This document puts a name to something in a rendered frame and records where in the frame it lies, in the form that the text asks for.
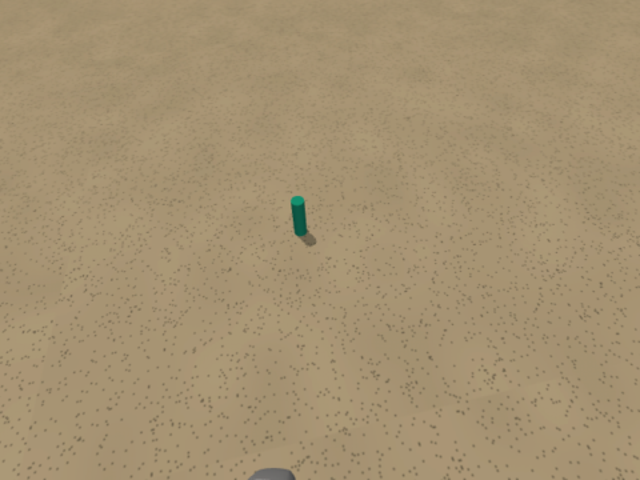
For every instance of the can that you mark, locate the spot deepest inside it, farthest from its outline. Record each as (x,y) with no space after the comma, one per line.
(299,217)

